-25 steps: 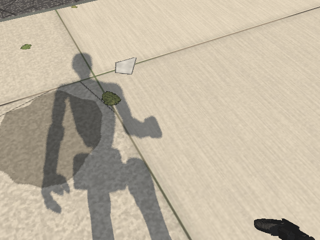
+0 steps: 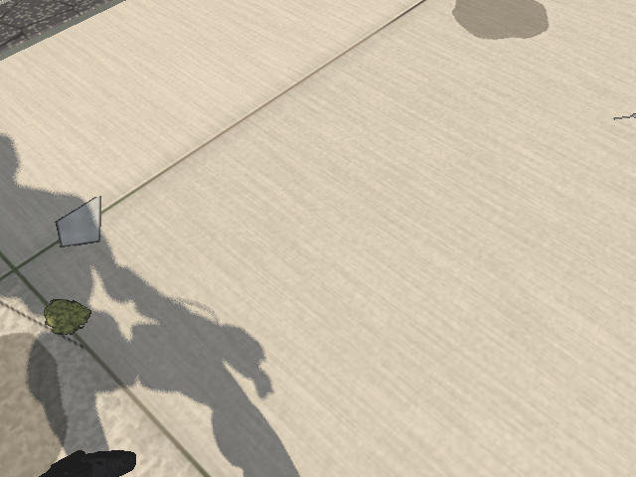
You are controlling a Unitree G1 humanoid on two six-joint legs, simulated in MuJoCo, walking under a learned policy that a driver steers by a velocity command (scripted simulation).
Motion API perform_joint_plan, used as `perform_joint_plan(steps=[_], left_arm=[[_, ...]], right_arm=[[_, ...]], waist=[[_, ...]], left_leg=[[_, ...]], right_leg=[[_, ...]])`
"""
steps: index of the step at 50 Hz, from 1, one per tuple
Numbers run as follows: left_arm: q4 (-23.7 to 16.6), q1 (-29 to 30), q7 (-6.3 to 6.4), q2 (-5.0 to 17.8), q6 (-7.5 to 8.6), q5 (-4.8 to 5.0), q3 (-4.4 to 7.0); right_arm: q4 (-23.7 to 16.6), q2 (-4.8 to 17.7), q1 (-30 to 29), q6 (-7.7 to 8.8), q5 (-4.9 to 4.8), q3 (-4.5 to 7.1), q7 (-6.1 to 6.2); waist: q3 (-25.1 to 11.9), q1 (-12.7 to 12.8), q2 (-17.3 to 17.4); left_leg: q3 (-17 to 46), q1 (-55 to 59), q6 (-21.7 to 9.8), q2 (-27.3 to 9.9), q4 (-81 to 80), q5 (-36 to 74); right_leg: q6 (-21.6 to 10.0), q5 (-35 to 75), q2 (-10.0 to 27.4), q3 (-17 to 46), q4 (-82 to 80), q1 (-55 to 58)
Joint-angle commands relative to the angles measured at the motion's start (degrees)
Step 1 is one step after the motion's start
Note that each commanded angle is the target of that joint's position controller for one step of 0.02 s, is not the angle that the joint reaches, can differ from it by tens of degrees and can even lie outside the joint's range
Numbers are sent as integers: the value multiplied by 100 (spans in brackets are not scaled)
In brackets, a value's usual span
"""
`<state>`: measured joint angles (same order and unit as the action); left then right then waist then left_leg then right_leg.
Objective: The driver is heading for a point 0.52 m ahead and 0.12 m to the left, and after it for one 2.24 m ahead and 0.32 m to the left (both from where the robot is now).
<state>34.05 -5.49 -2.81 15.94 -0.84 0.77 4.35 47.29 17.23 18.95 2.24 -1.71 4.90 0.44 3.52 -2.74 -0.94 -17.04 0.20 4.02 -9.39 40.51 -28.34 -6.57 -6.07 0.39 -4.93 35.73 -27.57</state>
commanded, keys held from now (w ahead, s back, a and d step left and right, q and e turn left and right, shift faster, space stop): no key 0.02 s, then q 0.46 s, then w+q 0.44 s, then w+e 0.08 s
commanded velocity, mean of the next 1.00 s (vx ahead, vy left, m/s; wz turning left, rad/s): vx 0.23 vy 0.00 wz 0.31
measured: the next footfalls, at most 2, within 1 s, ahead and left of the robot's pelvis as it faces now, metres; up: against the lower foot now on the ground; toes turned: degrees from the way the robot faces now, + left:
left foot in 0.54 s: +0.22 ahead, +0.14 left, +0.00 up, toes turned +12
right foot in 0.98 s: +0.49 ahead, -0.01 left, +0.00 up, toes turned +27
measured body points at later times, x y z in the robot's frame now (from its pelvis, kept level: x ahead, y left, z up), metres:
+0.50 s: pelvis +0.15 +0.01 +0.02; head +0.18 +0.03 +0.47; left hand +0.26 +0.30 -0.09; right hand +0.33 -0.23 -0.09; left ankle +0.18 +0.14 -0.70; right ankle +0.11 -0.08 -0.71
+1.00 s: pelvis +0.34 +0.04 +0.01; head +0.36 +0.05 +0.46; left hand +0.45 +0.36 -0.05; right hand +0.50 -0.21 -0.10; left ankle +0.18 +0.13 -0.71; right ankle +0.45 -0.03 -0.72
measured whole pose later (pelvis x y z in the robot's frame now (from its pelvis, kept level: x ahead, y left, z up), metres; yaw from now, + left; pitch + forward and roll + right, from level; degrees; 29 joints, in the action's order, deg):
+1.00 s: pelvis +0.34 +0.04 +0.01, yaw +24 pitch +3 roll -1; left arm 40.3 -2.8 -1.7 15.0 6.7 0.0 3.6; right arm 41.3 17.0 21.1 1.9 -0.9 5.0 1.0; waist -1.0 -3.6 1.2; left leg 11.2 -8.7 -1.5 2.5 35.0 -25.9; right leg -0.5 -7.2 -2.0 1.2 29.4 -24.0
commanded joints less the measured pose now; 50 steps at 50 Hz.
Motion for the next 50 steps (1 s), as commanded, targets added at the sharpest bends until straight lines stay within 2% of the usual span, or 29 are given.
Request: perform_joint_plan(steps=[1,2,3,4,6,9,11,13,15,20,24,26,27,28,29,30,31,32,33,34,36,38,40,44,46,47,48,49,50], left_arm=[[-352,-1368,121,1429,187,-158,408],[-243,-1172,65,951,293,-158,238],[-67,-1117,65,717,355,-100,162],[-53,-866,95,551,383,-54,104],[-23,-606,124,444,433,-168,22],[180,-445,164,369,575,-269,-42],[275,-272,231,399,558,-284,-43],[370,-243,303,541,493,-279,-8],[481,-350,358,692,392,-248,44],[623,-422,444,723,112,-146,104],[619,-326,510,806,-34,-45,163],[665,-364,548,871,-43,52,203],[688,-477,532,720,9,-1,179],[343,-94,485,277,96,-241,30],[60,263,419,208,235,-210,-4],[116,377,308,519,364,-18,64],[135,440,233,622,453,69,89],[217,463,228,642,496,19,113],[225,487,256,694,521,-73,145],[242,472,261,631,543,-99,149],[274,448,275,458,587,-90,107],[257,603,273,284,607,-69,39],[205,805,237,232,622,-31,0],[120,975,128,429,712,37,50],[160,708,108,558,776,56,112],[286,335,102,585,803,40,139],[426,-99,121,666,828,-24,189],[531,-800,158,895,850,-113,258],[692,-1373,155,1493,790,-230,387]], right_arm=[[-789,442,22,304,150,-58,18],[-833,667,-510,321,-63,-3,13],[-785,516,-562,344,-46,-73,36],[-680,495,-601,341,67,-83,84],[-455,600,-363,192,61,-22,64],[-307,290,-277,-28,79,-82,88],[-320,185,-488,-88,113,-119,83],[-390,178,-773,-127,110,-139,51],[-520,284,-1040,-175,92,-110,25],[-787,298,-1386,-306,116,-50,-54],[-871,192,-1331,-283,66,-38,-192],[-772,247,-926,-233,42,22,-222],[-633,577,-418,-216,51,168,-157],[-560,1297,166,-181,43,371,-38],[-625,1358,435,-73,139,350,-91],[-684,991,275,30,127,249,-120],[-743,743,37,92,52,190,-77],[-786,653,-183,103,7,152,-51],[-818,580,-363,108,-7,110,-9],[-869,565,-426,110,43,86,28],[-917,683,-372,131,106,128,85],[-941,805,-286,130,83,177,111],[-945,883,-161,103,56,210,100],[-940,898,48,29,35,232,61],[-991,844,-27,13,34,225,51],[-1007,714,-121,14,54,183,52],[-1003,478,-52,30,94,110,52],[-1056,165,-60,60,158,-4,41],[-1220,-111,428,128,62,-88,68]], waist=[[-2667,653,-758],[-2141,733,-276],[-1569,595,-193],[-1339,452,-1],[-1195,201,-111],[-1034,41,-96],[-887,44,-274],[-775,174,-440],[-690,331,-438],[-514,498,-369],[-591,436,-467],[-838,200,-395],[-1115,41,23],[-1356,-44,1417],[-1650,-239,1835],[-1398,-288,1099],[-1119,-184,818],[-765,-70,486],[-527,32,488],[-452,120,539],[-483,137,556],[-460,66,573],[-396,-43,740],[-363,-120,825],[-411,63,916],[-503,259,948],[-715,408,952],[-1194,701,589],[-1664,537,-1172]], left_leg=[[1880,-3717,-52,1012,4441,-996],[2073,-3982,-116,678,4392,-394],[1977,-3954,-210,426,3955,47],[2015,-3828,-255,238,3497,366],[2056,-3186,-295,186,3087,707],[2135,-2761,-163,285,2264,1136],[2121,-2642,-92,322,1450,1648],[1977,-2603,-56,352,908,1997],[1877,-2827,-49,363,720,1942],[1710,-3326,-111,373,451,1195],[1351,-3029,-296,622,-278,1006],[1147,-2039,-614,905,-1285,1755],[1654,-1051,-918,795,-1586,2281],[3582,210,-1681,-467,-1595,3480],[5672,1083,-2767,-1159,-2285,2100],[5358,1054,-2622,-1094,-2459,1247],[4886,780,-2327,-815,-2495,593],[4501,285,-2107,-611,-2614,443],[4240,-152,-1985,-458,-2751,614],[4029,-444,-1915,-276,-2856,889],[3645,-646,-1859,-55,-2855,1619],[3395,-855,-1774,103,-2782,1805],[3395,-1031,-1732,136,-2715,1697],[3771,-1221,-1642,60,-2449,1453],[4022,-1248,-1539,51,-2185,1345],[3916,-1228,-1431,87,-1952,1412],[3761,-1318,-1289,260,-1538,1725],[3326,-1655,-1062,565,-329,1759],[2483,-3289,-622,1360,1549,560]], right_leg=[[-2021,1865,2312,4826,-1492,4521],[-1681,2444,2176,3727,-1568,4093],[-1356,2672,1875,2752,-1465,3447],[-1086,2670,1595,2263,-1488,2972],[-928,3110,1421,1677,-1767,2247],[-873,3708,1307,930,-1993,1690],[-702,3537,1121,422,-2067,1568],[-634,3247,1097,198,-2139,1620],[-701,2850,1287,267,-2162,1909],[-755,2071,1708,418,-1903,2616],[-534,2808,1767,309,-1215,2904],[-167,2202,1548,24,-617,2579],[167,1377,1173,-252,285,1983],[618,-1076,460,-562,2049,269],[806,-3273,-445,357,3136,-1606],[746,-3008,-62,932,3506,-2081],[655,-2403,129,973,3387,-2181],[647,-1999,272,922,3050,-2083],[689,-1582,369,918,2572,-1842],[745,-1232,342,863,2275,-1508],[874,-764,176,732,1591,-1134],[961,-403,44,705,775,-785],[1016,-155,-47,716,168,-503],[973,21,-151,782,-466,85],[844,-97,-164,794,-690,550],[741,66,-123,681,-864,911],[589,41,-44,655,-975,1551],[252,-353,621,1341,-1039,2503],[-659,-1795,1674,3754,-1661,3919]])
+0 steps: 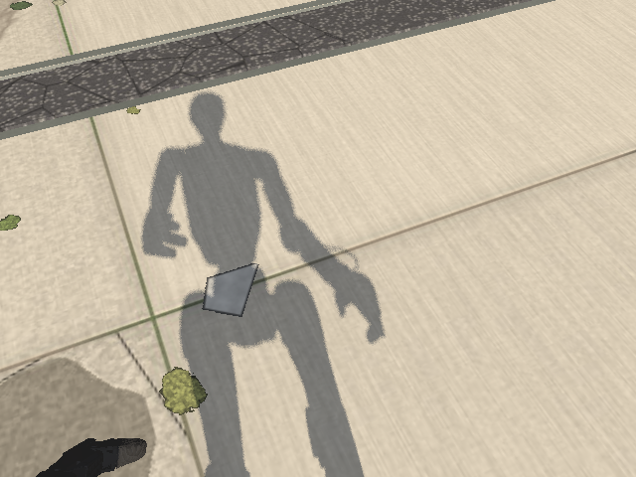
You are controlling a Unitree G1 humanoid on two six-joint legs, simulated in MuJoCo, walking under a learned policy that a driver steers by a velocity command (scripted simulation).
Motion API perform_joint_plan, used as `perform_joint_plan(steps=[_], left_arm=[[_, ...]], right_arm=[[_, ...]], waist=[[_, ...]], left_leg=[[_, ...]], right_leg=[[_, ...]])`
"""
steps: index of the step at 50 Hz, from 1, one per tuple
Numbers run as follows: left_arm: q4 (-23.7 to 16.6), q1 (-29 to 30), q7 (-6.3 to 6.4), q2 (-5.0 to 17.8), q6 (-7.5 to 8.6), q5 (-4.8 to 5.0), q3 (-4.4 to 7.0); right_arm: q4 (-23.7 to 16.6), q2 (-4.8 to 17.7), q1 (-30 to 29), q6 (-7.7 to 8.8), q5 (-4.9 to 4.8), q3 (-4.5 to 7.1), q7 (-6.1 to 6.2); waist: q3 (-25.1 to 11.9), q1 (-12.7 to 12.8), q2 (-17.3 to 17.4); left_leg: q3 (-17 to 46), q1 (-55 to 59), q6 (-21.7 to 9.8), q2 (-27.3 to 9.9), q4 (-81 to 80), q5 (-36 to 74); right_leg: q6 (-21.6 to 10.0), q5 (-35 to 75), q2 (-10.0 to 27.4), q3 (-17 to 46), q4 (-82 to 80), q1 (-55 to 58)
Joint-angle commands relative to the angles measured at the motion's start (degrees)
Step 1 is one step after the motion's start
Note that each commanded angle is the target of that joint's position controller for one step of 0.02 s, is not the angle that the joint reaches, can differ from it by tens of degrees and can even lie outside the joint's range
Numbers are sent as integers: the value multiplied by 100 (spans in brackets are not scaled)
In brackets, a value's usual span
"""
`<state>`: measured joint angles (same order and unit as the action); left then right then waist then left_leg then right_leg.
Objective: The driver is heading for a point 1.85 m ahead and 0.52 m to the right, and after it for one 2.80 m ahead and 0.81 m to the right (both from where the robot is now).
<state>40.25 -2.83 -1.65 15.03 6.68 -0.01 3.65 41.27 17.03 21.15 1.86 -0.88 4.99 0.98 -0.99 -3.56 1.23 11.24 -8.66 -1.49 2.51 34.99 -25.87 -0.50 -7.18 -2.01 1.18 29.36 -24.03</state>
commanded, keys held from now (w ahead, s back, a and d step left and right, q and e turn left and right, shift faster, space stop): w+e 0.98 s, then w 0.02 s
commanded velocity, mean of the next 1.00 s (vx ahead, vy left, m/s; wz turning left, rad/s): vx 0.49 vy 0.00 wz -0.40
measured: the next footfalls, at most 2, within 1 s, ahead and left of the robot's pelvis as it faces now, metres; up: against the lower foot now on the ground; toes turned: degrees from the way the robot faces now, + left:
left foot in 0.40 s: +0.36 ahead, +0.11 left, +0.00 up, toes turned -12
right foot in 0.88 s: +0.54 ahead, -0.23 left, +0.00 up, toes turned -28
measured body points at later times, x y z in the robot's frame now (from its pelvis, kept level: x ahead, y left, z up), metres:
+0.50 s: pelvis +0.25 +0.02 +0.01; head +0.27 +0.02 +0.45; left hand +0.33 +0.29 -0.12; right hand +0.41 -0.26 -0.06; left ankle +0.32 +0.12 -0.73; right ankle +0.11 -0.10 -0.65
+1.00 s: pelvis +0.48 -0.12 +0.00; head +0.51 -0.15 +0.45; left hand +0.76 +0.03 -0.09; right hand +0.42 -0.41 -0.12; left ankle +0.44 +0.09 -0.63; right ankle +0.51 -0.21 -0.73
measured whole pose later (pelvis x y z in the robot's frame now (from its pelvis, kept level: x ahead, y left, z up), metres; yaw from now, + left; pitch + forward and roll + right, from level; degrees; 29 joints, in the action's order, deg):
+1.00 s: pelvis +0.48 -0.12 +0.00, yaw -30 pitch +2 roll +1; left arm 36.0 -9.2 -2.2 17.1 2.0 1.1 3.6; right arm 43.9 17.6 14.7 5.8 -0.9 3.4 -0.1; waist 4.1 -1.4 0.3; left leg 0.8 -19.9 0.6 -3.1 68.2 -24.6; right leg -5.3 -10.5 -4.0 -0.6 33.5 -24.8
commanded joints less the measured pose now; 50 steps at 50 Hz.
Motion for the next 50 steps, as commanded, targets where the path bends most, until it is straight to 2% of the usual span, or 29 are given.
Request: perform_joint_plan(steps=[1,2,4,5,7,11,14,16,19,20,21,22,23,24,25,26,28,31,35,40,42,43,44,45,46,47,48,49,50], left_arm=[[180,-1880,-24,1331,14,-23,415],[125,-1571,-27,955,-12,77,285],[36,-1263,-8,723,-98,27,192],[6,-1194,5,634,-112,2,144],[7,-1232,56,597,-143,30,122],[107,-1401,195,936,-229,131,229],[189,-1744,218,1038,-302,171,266],[219,-1872,238,1020,-342,214,271],[153,-1812,254,894,-379,172,254],[64,-1723,237,656,-358,117,181],[-92,-1860,242,199,-337,-49,42],[-270,-2428,254,238,-276,199,19],[-106,-2266,281,752,-300,279,142],[-161,-1784,257,883,-334,236,181],[-151,-1638,244,785,-370,190,177],[-216,-1485,223,728,-395,139,190],[-277,-1410,161,511,-468,159,157],[-448,-1056,122,359,-520,106,94],[-594,-444,-26,267,-470,112,-5],[-922,261,-164,429,-471,130,10],[-977,96,-175,615,-507,94,105],[-890,-382,-161,785,-535,86,209],[-639,-1332,-104,1081,-571,108,390],[-448,-2259,19,1574,-634,148,571],[-568,-1944,12,2111,-545,178,576],[-691,-2099,-17,1567,-463,151,435],[-612,-1895,-30,1299,-388,112,344],[-633,-1559,-21,1173,-356,119,296],[-677,-1184,-2,980,-353,83,234]], right_arm=[[-605,306,192,216,-87,-46,34],[-600,635,-128,258,-106,35,0],[-701,547,-806,375,71,-2,-33],[-728,495,-912,416,138,2,-49],[-774,317,-931,449,156,-46,-94],[-930,-14,-1603,468,147,-217,-145],[-972,114,-1982,498,39,-195,-201],[-1033,266,-2097,513,5,-128,-203],[-909,491,-1507,541,14,28,-145],[-827,707,-862,553,73,124,-94],[-716,1104,92,507,121,216,-39],[-518,1346,258,436,170,267,-118],[-599,806,-31,430,118,154,-140],[-601,513,-258,419,84,68,-127],[-593,370,-530,415,124,8,-139],[-536,251,-732,410,156,-20,-143],[-444,234,-866,455,167,-9,-135],[-243,449,-812,500,129,74,-110],[-56,713,-769,442,94,140,-66],[184,1032,-454,331,-51,234,-60],[215,1215,-439,261,-100,285,-41],[217,1281,-453,214,-129,299,-27],[197,1182,-447,188,-134,251,-6],[82,854,-302,211,51,111,10],[-281,161,160,357,221,-137,-67],[-299,723,-513,527,16,-43,-133],[-456,901,-944,605,-144,-2,-158],[-431,816,-988,643,-55,-37,-114],[-352,815,-923,632,84,-16,-75]], waist=[[-964,760,-1820],[-304,709,-1253],[151,649,-600],[169,563,-560],[61,462,-735],[126,568,-720],[73,708,-732],[94,665,-733],[-115,227,-724],[-551,-114,-548],[-1413,-358,513],[-1641,-17,2207],[-931,-76,1223],[-361,-114,769],[-124,35,401],[86,151,428],[201,288,581],[283,305,341],[333,130,207],[499,-9,172],[261,192,329],[-48,501,362],[-532,999,253],[-1072,1311,-465],[-1712,560,-1760],[-1995,1079,-1000],[-1147,1055,-789],[-694,787,-303],[-430,540,-201]], left_leg=[[-246,-3513,59,144,3271,-792],[-188,-3931,0,-198,3700,-329],[-499,-3832,-49,-527,3395,491],[-512,-3578,-39,-663,3065,744],[-670,-3222,86,-674,2459,891],[-953,-2383,361,-424,648,1557],[-907,-1771,454,-213,-91,2275],[-795,-1457,395,-180,-445,2339],[-834,-213,105,-228,-956,2151],[-476,791,-138,-692,-982,1961],[713,2222,-479,-1893,-938,1728],[3236,2820,-1258,-2818,-1687,104],[3027,2284,-1186,-2600,-1933,-640],[2034,1718,-1007,-2338,-1930,-147],[1357,1169,-925,-2058,-2038,637],[877,779,-912,-1873,-2158,1193],[171,298,-858,-1702,-2407,1868],[-432,247,-968,-1762,-2577,2661],[-1245,310,-836,-1654,-2604,2985],[-1726,920,-616,-1855,-2360,3409],[-1977,1160,-491,-1850,-1654,5164],[-2140,1126,-403,-1767,-864,6029],[-2326,615,-230,-1564,350,6132],[-2349,-906,46,-1291,2232,3973],[-1541,-3181,328,-122,4055,-862],[-540,-3731,226,-269,4491,-730],[-612,-4067,120,-475,4303,-127],[-627,-3810,94,-713,3837,360],[-649,-3413,144,-897,3376,666]], right_leg=[[-1721,-2949,2321,4702,-1645,3718],[-1603,-3120,2181,4180,-1666,3322],[-1419,-1725,1690,2972,-1652,2478],[-1347,-1081,1493,2649,-1697,2189],[-1353,-378,1237,2250,-1794,1921],[-1283,320,970,1570,-1803,1209],[-1187,260,1022,1658,-1639,1065],[-1067,24,1108,1907,-1470,1136],[-742,112,886,1971,-746,957],[-541,74,576,1700,238,579],[-277,-1616,91,1033,2096,-295],[-127,-2775,-128,640,3576,-1896],[-58,-2305,257,801,4244,-2338],[-49,-1776,413,675,4355,-2421],[-3,-1387,578,609,4265,-2177],[23,-1168,708,608,4038,-2067],[71,-928,842,503,3795,-1735],[179,-514,884,443,3176,-1873],[104,596,835,182,1803,-1530],[-219,403,655,-201,857,-1271],[-455,-194,313,-535,727,-684],[-613,-337,54,-718,592,34],[-833,-59,-204,-753,304,1431],[-1203,36,572,548,260,3230],[-2270,-1375,1933,3993,-555,4672],[-2184,-1933,2058,4524,-1200,4710],[-1936,-1495,1904,3725,-1291,4091],[-1762,-864,1659,3087,-1272,3244],[-1628,-168,1472,2541,-1308,2524]])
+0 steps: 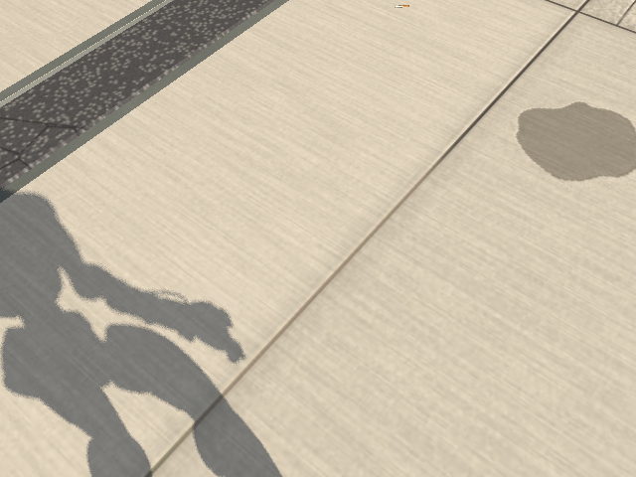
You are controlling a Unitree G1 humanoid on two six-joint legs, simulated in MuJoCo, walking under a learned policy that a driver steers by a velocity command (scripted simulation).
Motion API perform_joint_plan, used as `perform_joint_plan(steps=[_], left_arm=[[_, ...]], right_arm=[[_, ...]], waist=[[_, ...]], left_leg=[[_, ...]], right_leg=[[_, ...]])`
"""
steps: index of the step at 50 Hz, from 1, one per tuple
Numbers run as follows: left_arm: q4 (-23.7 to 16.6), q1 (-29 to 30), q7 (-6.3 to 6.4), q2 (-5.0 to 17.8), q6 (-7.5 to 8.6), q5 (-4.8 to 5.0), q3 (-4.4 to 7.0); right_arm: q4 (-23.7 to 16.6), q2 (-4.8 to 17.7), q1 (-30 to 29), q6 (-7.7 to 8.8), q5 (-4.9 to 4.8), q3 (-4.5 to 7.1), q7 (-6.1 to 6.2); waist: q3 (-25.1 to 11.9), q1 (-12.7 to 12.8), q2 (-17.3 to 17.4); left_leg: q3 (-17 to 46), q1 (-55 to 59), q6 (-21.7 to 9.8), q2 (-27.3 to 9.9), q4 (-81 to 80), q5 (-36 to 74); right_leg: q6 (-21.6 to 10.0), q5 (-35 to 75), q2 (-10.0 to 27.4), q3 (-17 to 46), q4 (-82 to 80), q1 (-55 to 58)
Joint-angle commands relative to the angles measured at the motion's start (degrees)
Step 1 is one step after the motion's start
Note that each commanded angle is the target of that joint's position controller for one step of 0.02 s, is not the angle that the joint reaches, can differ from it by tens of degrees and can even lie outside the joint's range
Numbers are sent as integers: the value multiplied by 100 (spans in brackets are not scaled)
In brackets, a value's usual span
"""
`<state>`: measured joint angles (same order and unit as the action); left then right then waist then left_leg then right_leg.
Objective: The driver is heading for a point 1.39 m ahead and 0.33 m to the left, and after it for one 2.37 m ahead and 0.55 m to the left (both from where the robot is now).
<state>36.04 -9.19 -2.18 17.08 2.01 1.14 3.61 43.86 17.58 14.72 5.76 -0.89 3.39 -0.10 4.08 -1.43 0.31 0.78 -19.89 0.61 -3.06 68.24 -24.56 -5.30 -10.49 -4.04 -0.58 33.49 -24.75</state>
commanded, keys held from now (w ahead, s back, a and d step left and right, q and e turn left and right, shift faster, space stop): w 0.02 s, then w+q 0.92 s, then w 0.06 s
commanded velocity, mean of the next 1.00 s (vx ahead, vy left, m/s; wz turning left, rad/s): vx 0.50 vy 0.00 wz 0.31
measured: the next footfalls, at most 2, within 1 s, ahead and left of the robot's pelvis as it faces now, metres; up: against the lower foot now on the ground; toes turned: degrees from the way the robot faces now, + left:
left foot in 0.44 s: +0.43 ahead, +0.15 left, +0.00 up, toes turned +7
right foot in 0.90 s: +0.74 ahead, +0.00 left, +0.00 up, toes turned +26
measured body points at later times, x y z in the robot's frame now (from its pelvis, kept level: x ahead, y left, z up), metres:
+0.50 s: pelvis +0.30 +0.05 -0.01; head +0.34 +0.06 +0.44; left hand +0.32 +0.35 -0.13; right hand +0.52 -0.17 -0.10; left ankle +0.39 +0.14 -0.73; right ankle +0.10 -0.07 -0.66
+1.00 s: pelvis +0.59 +0.06 +0.00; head +0.61 +0.07 +0.45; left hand +0.67 +0.38 -0.07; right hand +0.77 -0.17 -0.11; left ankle +0.42 +0.13 -0.65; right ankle +0.70 -0.01 -0.73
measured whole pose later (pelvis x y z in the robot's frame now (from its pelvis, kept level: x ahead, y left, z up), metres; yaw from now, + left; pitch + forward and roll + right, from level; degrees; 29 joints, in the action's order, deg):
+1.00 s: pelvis +0.59 +0.06 +0.00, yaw +25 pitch +2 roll -1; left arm 38.2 -7.4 -0.8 15.6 6.3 -0.3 2.3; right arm 41.0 17.8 20.2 1.4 -1.5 3.3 0.6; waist 0.2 -2.0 1.9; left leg 8.7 -18.1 -1.6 4.4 61.7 -27.0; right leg -0.9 -10.0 -2.0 0.7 30.8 -22.9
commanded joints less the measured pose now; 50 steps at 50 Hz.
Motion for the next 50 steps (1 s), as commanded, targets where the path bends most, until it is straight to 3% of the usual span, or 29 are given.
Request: perform_joint_plan(steps=[1,3,5,10,14,17,18,20,21,22,23,24,25,26,27,28,29,32,34,37,39,42,44,45,46,47,48,49,50], left_arm=[[-331,-337,76,631,128,-113,177],[-232,-252,102,518,188,-135,126],[-46,-401,133,622,252,-130,133],[285,-675,201,686,294,-145,99],[586,-982,199,792,288,-133,126],[748,-1111,223,813,192,-112,152],[768,-1093,245,840,152,-102,163],[721,-949,312,980,81,-105,199],[689,-888,356,1041,29,-114,208],[641,-785,403,1035,-4,-107,188],[489,-911,447,801,54,-244,78],[362,-1471,314,155,216,-272,-126],[351,-1087,189,762,430,-132,-24],[123,-490,126,847,538,79,-10],[27,-218,137,730,598,19,-49],[18,-110,183,766,585,-136,-3],[0,-213,185,745,534,-181,11],[28,-420,228,559,375,-225,-34],[-70,-51,248,392,339,-240,-108],[-173,603,212,282,382,-199,-157],[-244,871,177,358,419,-124,-127],[-271,903,135,590,484,-75,-12],[-151,425,144,716,533,-63,92],[-70,-86,183,874,559,-120,177],[-10,-924,235,1186,562,-197,267],[214,-1297,192,1550,465,-229,367],[128,-1160,155,1007,451,-115,261],[129,-1002,167,730,426,-102,184],[129,-783,157,637,403,-158,134]], right_arm=[[-557,770,-124,175,110,161,24],[-402,618,108,32,112,129,2],[-411,475,-62,-75,108,80,12],[-529,280,-852,-58,24,-18,-78],[-726,237,-1398,-35,-62,-55,-214],[-907,216,-1622,-21,-47,-68,-347],[-950,220,-1602,-17,-35,-65,-389],[-944,369,-1230,-45,4,7,-410],[-856,563,-716,-71,19,111,-387],[-695,833,112,-85,13,255,-330],[-586,1305,990,-136,15,379,-237],[-664,1460,893,-110,-57,402,-234],[-653,960,991,-142,-75,282,-213],[-708,808,780,-157,-19,241,-166],[-756,799,450,-158,14,233,-158],[-819,665,171,-152,21,194,-141],[-901,644,30,-162,76,165,-117],[-888,699,-80,-165,38,187,-54],[-839,861,-34,-191,6,239,14],[-726,917,209,-274,-37,264,77],[-633,927,433,-320,-60,272,86],[-590,861,522,-366,-77,266,101],[-630,772,382,-387,-50,251,98],[-671,560,370,-370,-20,178,82],[-766,183,466,-342,71,44,61],[-954,22,1172,-296,-108,-26,56],[-755,597,1103,-302,-138,78,83],[-796,807,550,-324,-87,146,80],[-840,720,266,-334,-23,134,88]], waist=[[-875,133,-264],[-846,11,-314],[-647,55,-291],[-275,415,-317],[24,669,-230],[90,709,-193],[38,658,-233],[-360,396,-458],[-725,101,-542],[-1181,-379,-429],[-1896,-641,313],[-2542,-147,1740],[-2644,-516,893],[-1846,-550,584],[-1180,-318,-113],[-895,-137,-274],[-736,49,-101],[-567,251,140],[-450,158,198],[-468,-147,351],[-507,-259,417],[-542,-178,559],[-618,140,685],[-960,404,610],[-1724,702,-104],[-2230,356,-2077],[-1741,492,-1329],[-1087,624,-816],[-754,549,-430]], left_leg=[[428,-1898,-31,-467,-136,752],[276,-1589,105,-520,-405,957],[187,-1701,217,-537,-803,1430],[71,-1711,109,-395,-2527,3274],[86,-1940,-80,-198,-3301,3430],[48,-2318,-280,-48,-3574,2797],[-40,-2271,-360,26,-3622,2509],[-414,-1546,-561,377,-3581,1885],[-579,-840,-690,610,-3568,1680],[-490,462,-904,704,-3836,2048],[1061,2300,-1332,-354,-3770,2527],[4314,4226,-2593,-1650,-4455,1725],[4404,4407,-2342,-1513,-4851,915],[3541,3779,-2066,-1319,-4932,950],[2994,2822,-1918,-1100,-5055,1537],[2600,2180,-1836,-912,-5142,2170],[2408,1669,-1860,-778,-5284,2598],[1937,860,-1899,-579,-5493,3191],[1558,423,-1747,-332,-5523,3155],[1347,145,-1402,-32,-5371,2634],[1602,325,-1303,-109,-5208,2271],[2192,878,-1166,-322,-4738,1826],[2364,915,-1005,-285,-4285,1861],[2162,699,-821,-32,-3614,1945],[1612,44,-593,364,-2013,995],[926,-1847,-293,951,-343,-1029],[1057,-2426,-200,499,354,-743],[939,-2543,-162,361,518,-194],[786,-2372,-130,211,428,180]], right_leg=[[-1114,672,1548,2415,-1843,2127],[-1145,1469,1479,1940,-2031,1680],[-1096,1914,1409,1425,-2199,1450],[-648,1562,1168,556,-2457,1559],[-585,1378,1496,373,-2527,2266],[-522,2054,1748,252,-2179,3070],[-466,2570,1793,188,-1984,3248],[-310,4654,1739,-18,-1253,3377],[-218,5611,1649,-139,-498,3334],[-26,5616,1457,-350,683,2769],[200,3510,1145,-508,2520,1355],[655,-1854,-246,11,4629,-1114],[539,-1912,121,939,4921,-1769],[472,-1528,396,868,4718,-2032],[452,-1215,618,750,4138,-1973],[500,-1032,791,702,3580,-1704],[566,-956,847,677,3398,-1375],[858,-838,901,485,2541,-1075],[1005,-140,809,350,1697,-882],[1046,1241,504,284,401,-288],[1018,1467,374,365,-19,-110],[834,1040,358,592,-464,38],[585,758,378,513,-735,687],[363,655,638,645,-806,1578],[-12,231,1662,1640,-790,2970],[-876,-1298,2766,4298,-1391,4360],[-783,-2434,2710,4563,-1655,4045],[-574,-2148,2447,3693,-1703,3432],[-487,-1349,2190,3018,-1762,2836]])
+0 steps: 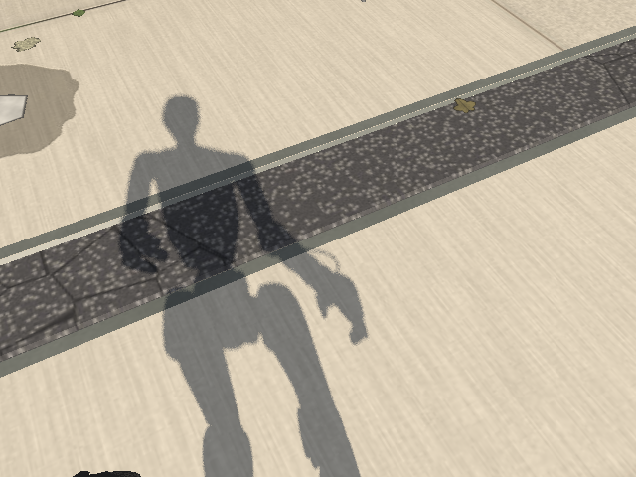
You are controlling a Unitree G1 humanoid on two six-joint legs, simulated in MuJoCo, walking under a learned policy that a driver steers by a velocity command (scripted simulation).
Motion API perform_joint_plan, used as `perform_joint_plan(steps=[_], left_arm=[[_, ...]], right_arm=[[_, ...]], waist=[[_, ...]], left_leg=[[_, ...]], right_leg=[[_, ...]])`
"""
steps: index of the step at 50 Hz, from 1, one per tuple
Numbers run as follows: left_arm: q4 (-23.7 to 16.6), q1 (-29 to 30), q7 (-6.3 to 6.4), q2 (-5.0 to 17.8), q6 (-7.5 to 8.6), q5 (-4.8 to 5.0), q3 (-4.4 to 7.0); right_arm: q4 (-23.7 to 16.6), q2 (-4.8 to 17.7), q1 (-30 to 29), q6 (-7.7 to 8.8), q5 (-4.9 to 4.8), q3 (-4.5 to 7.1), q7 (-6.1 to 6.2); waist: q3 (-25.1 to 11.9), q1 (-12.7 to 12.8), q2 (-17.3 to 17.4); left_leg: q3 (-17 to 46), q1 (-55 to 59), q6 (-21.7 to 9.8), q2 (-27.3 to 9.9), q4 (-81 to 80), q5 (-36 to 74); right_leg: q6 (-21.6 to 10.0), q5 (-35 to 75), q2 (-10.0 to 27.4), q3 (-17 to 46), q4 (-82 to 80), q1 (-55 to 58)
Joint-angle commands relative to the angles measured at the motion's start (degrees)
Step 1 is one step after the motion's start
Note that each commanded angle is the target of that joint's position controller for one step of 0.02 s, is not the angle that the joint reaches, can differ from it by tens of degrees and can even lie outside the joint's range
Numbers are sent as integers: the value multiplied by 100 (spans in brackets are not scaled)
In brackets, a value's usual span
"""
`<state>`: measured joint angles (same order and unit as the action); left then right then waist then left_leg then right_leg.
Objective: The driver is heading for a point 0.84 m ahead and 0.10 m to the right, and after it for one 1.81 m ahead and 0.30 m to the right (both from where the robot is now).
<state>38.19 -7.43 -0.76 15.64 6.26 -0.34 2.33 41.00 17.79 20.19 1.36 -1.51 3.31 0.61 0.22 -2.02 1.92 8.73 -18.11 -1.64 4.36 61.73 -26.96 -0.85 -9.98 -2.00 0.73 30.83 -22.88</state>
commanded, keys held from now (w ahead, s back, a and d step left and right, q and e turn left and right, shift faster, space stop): w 0.34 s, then w+e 0.66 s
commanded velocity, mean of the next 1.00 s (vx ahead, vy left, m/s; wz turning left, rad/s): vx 0.50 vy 0.00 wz -0.16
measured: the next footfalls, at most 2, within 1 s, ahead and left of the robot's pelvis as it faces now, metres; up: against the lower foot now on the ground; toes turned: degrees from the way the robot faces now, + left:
left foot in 0.40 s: +0.35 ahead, +0.16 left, +0.00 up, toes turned +5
right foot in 0.94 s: +0.63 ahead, -0.09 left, +0.00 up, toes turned -15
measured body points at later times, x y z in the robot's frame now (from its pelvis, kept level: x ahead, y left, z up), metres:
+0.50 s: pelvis +0.26 +0.06 +0.00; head +0.29 +0.07 +0.45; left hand +0.26 +0.34 -0.13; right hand +0.47 -0.18 -0.07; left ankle +0.31 +0.16 -0.73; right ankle +0.14 -0.10 -0.65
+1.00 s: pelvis +0.52 +0.01 -0.01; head +0.57 -0.01 +0.44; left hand +0.77 +0.22 -0.10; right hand +0.51 -0.28 -0.14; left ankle +0.36 +0.17 -0.64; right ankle +0.59 -0.08 -0.73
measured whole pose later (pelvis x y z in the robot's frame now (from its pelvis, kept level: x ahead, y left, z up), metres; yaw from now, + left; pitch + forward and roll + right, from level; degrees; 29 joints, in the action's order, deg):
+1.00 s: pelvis +0.52 +0.01 -0.01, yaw -14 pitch +1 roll +1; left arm 38.5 -6.6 -2.5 16.6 2.1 1.3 3.9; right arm 47.4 16.6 16.9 3.7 -0.8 3.5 0.4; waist 3.9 -1.5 -0.3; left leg -4.2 -10.1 1.2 -2.5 61.0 -29.2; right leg -6.2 -10.9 -2.8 -2.5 36.6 -27.6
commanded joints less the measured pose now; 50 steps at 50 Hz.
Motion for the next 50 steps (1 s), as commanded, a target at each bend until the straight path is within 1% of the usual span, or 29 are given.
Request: perform_joint_plan(steps=[1,2,4,7,10,13,16,18,19,20,21,22,23,24,25,26,27,28,30,33,37,41,44,45,46,47,48,49,50], left_arm=[[-26,-834,10,671,-37,-31,226],[15,-777,17,606,-27,-63,193],[130,-781,6,540,6,-10,180],[303,-857,11,796,13,61,250],[443,-946,21,957,-44,102,277],[640,-1253,14,1071,-105,163,288],[816,-1435,23,1153,-189,212,309],[876,-1385,48,1226,-256,232,323],[889,-1365,59,1173,-277,237,292],[826,-1331,66,979,-262,163,203],[610,-1695,45,373,-179,30,3],[666,-1811,43,451,-94,140,-1],[609,-1413,30,971,-72,290,166],[515,-1076,28,971,-81,311,179],[511,-936,48,890,-125,244,186],[554,-1005,71,824,-204,190,217],[616,-1155,74,691,-287,196,205],[652,-1216,77,552,-351,200,189],[589,-1079,92,467,-424,193,197],[446,-693,44,388,-409,163,185],[162,124,-116,232,-372,137,94],[-205,696,-254,260,-377,148,78],[-341,478,-313,476,-412,147,192],[-266,6,-303,645,-431,158,291],[-71,-841,-248,917,-440,170,457],[136,-1755,-126,1390,-505,174,657],[93,-1563,-85,1957,-465,232,722],[-59,-1752,-98,1477,-383,176,580],[-19,-1551,-106,1189,-311,124,494]], right_arm=[[-624,609,-494,130,86,144,-2],[-648,502,-487,137,53,135,-38],[-614,316,-440,127,29,93,-76],[-734,140,-850,147,114,-2,-105],[-802,27,-1345,225,109,-85,-174],[-901,67,-1828,272,59,-89,-231],[-1030,180,-2085,297,29,-50,-284],[-971,326,-1772,320,60,31,-287],[-777,513,-1139,321,96,148,-251],[-567,820,-227,310,138,289,-184],[-510,1432,516,260,269,419,-104],[-447,1187,665,230,213,359,-115],[-424,847,349,248,164,244,-126],[-424,634,-16,267,137,173,-133],[-402,435,-375,301,153,111,-159],[-387,282,-625,362,185,77,-177],[-349,243,-776,416,216,84,-188],[-291,232,-830,474,228,102,-188],[-160,308,-827,543,263,148,-162],[22,413,-717,543,272,191,-91],[210,632,-475,475,205,249,-13],[437,786,-136,302,95,315,8],[442,1002,-220,164,41,374,63],[423,1068,-273,111,33,389,90],[393,1071,-378,80,6,374,113],[304,894,-311,126,97,290,135],[-1,8,269,294,298,9,17],[-49,429,-349,533,95,55,-70],[-251,683,-940,653,-111,123,-115]], waist=[[-84,540,-551],[-6,410,-716],[-8,312,-843],[93,335,-686],[132,497,-628],[189,671,-642],[280,638,-700],[128,336,-705],[-242,-16,-604],[-873,-446,-435],[-1818,-493,832],[-2301,-517,1327],[-1353,-506,774],[-770,-344,621],[-367,-155,431],[-158,41,528],[-82,183,568],[-43,253,481],[83,305,286],[195,235,141],[447,-77,-11],[598,-237,-35],[205,54,248],[-102,343,333],[-542,832,254],[-1070,1210,-269],[-1524,451,-1723],[-2149,907,-1000],[-1322,971,-755]], left_leg=[[-17,-2492,106,-649,829,660],[-51,-2253,99,-771,642,803],[-210,-2062,123,-823,237,855],[-410,-2168,204,-952,-696,1267],[-626,-1854,219,-953,-1801,2126],[-800,-1458,202,-798,-2533,2581],[-811,-1337,11,-718,-2941,2344],[-932,-621,-174,-559,-3288,2175],[-1035,367,-307,-417,-3484,2220],[-678,1826,-508,-795,-3352,2301],[1474,4001,-1182,-2403,-3374,2024],[3130,4107,-1600,-2903,-4209,1000],[2472,3369,-1357,-2698,-4391,515],[1689,2635,-1169,-2453,-4541,574],[1144,1950,-1065,-2203,-4776,919],[674,1449,-967,-2008,-4984,1339],[343,1102,-928,-1917,-5169,1645],[76,929,-948,-1895,-5290,2022],[-406,870,-964,-1887,-5412,2647],[-1003,1083,-904,-1808,-5458,3122],[-1556,1318,-786,-1832,-5545,3179],[-1786,2224,-696,-2076,-5190,3714],[-2024,2573,-513,-2092,-4206,6220],[-2094,2530,-441,-2038,-3460,6991],[-2224,2078,-275,-1851,-2315,6940],[-2213,705,-16,-1595,-614,5256],[-1679,-1971,359,-355,1399,-414],[-369,-2590,255,-280,1941,-704],[-310,-2979,111,-562,1770,-140]], right_leg=[[-966,-757,1780,2427,-1604,2221],[-951,-353,1621,2055,-1721,1914],[-1043,122,1478,1613,-1910,1709],[-1215,759,1539,1222,-2144,1664],[-1120,1064,1400,713,-2214,1615],[-1016,1114,1401,496,-2149,1678],[-907,1287,1640,553,-1972,2062],[-767,2150,1632,495,-1476,2131],[-638,2872,1405,314,-730,1953],[-435,2482,1114,116,475,1230],[-18,-13,362,-244,2735,-825],[38,-2341,49,449,3845,-1697],[-4,-2043,364,651,4253,-2168],[-40,-1534,621,494,4129,-2199],[-6,-1129,785,433,3862,-2017],[26,-809,929,490,3618,-1708],[69,-586,974,505,3553,-1396],[110,-431,967,500,3524,-1291],[175,-31,954,595,3311,-1473],[198,832,902,621,2424,-1703],[85,1535,825,152,1203,-1549],[-151,1011,738,-126,625,-1838],[-459,130,276,-616,555,-1080],[-601,-125,39,-755,555,-440],[-811,140,-191,-756,178,807],[-1133,255,305,256,-18,2597],[-2252,-607,1790,3521,-469,4482],[-2387,-1171,2099,4660,-1271,4750],[-2067,-739,1940,3809,-1421,4191]])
